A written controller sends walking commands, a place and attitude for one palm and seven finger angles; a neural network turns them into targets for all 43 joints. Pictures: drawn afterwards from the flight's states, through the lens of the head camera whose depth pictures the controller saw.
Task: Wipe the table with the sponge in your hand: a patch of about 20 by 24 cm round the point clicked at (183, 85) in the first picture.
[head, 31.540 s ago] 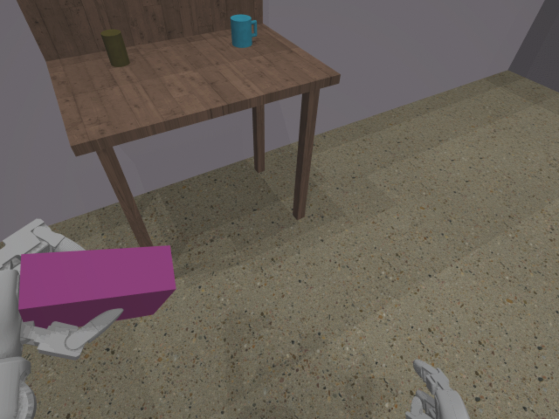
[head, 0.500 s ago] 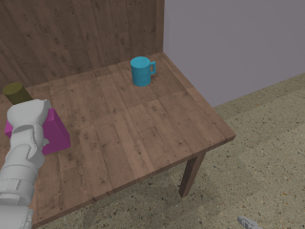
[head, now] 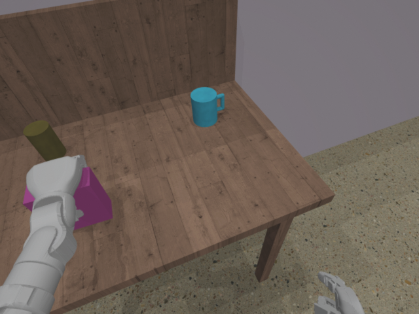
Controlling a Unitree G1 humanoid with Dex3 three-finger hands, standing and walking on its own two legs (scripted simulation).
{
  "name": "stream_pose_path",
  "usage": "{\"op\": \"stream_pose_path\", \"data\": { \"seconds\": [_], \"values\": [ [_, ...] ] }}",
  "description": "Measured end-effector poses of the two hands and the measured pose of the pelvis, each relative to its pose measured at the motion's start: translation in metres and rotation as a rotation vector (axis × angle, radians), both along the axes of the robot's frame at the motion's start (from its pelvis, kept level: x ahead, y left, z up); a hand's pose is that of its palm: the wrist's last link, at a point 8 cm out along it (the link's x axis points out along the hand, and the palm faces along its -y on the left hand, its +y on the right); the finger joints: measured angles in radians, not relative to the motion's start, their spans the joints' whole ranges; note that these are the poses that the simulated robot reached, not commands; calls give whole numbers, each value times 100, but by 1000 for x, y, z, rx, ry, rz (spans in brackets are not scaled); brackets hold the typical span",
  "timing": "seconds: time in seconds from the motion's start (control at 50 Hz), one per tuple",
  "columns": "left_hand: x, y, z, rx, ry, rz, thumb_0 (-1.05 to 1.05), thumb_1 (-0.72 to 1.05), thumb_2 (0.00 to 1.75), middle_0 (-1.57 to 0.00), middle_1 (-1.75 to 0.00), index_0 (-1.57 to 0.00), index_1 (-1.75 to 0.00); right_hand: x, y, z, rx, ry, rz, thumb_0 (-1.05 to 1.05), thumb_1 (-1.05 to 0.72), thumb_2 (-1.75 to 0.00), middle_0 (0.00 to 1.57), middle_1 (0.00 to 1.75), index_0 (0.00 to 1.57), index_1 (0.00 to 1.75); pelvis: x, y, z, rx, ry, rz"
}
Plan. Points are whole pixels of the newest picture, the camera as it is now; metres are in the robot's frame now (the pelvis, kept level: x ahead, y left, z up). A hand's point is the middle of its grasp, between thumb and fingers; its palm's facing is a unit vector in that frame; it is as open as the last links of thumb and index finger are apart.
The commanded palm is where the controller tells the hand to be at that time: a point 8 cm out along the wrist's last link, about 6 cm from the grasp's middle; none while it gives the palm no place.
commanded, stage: wipe back along the first lane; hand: left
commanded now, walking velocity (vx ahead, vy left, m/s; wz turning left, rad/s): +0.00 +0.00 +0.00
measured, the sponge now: (77, 207) +0.31 +0.32 +0.01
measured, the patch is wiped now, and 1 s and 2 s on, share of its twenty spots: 1.00 1.00 1.00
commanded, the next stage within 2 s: lift the sponge slowly off the table in 0.68 s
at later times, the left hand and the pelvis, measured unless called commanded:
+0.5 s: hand (70, 214) +0.27 +0.30 +0.06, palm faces +0.01 -0.05 -1.00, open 9.0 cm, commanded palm +0.22 +0.28 +0.10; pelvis +0.00 +0.00 +0.00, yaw +0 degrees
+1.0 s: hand (71, 232) +0.23 +0.28 +0.06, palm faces +0.01 -0.07 -1.00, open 9.0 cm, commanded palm +0.20 +0.26 +0.12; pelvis -0.01 -0.01 +0.00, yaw +0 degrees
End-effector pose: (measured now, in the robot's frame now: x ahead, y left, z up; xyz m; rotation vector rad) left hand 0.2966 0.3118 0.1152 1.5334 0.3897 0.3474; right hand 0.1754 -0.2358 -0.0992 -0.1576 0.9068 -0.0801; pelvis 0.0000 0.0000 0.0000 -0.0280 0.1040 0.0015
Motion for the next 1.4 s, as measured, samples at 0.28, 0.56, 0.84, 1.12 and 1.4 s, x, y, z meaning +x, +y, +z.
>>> {"op": "stream_pose_path", "data": {
  "seconds": [0.28, 0.56, 0.84, 1.12, 1.4],
  "values": [
    [-28, -15, 0, -14, -28, 5, 3, -41, 108, -76, -147, -80, -151, 30, 9, 9, 21, -76, 50, 1, -91, -90, 20, 30, 20, 30, 5, -2, 1, 2, -23, 2],
    [-56, -26, 2, -44, -45, 4, 4, -40, 108, -76, -148, -80, -151, 30, 9, 15, 32, -112, 59, 1, -91, -90, 20, 30, 20, 30, 1, -5, 1, 5, -54, -8],
    [-83, -39, 2, -50, -56, 8, 4, -40, 108, -76, -148, -80, -151, 27, 10, 19, 40, -142, 67, 1, -91, -90, 20, 30, 20, 30, -9, -8, 1, 10, -79, -12],
    [-89, -46, 5, -77, -29, 3, 3, -41, 108, -78, -147, -81, -150, 30, 11, 24, 37, -176, 89, 2, -90, -90, 20, 30, 20, 30, -15, -15, 3, 14, -109, -9],
    [-100, -56, 11, -95, -31, -9, 0, -44, 108, -81, -143, -84, -147, 29, 5, 26, 23, -179, 106, 2, -90, -90, 20, 30, 20, 30, -20, -24, 5, 18, -138, -8]
  ]
}}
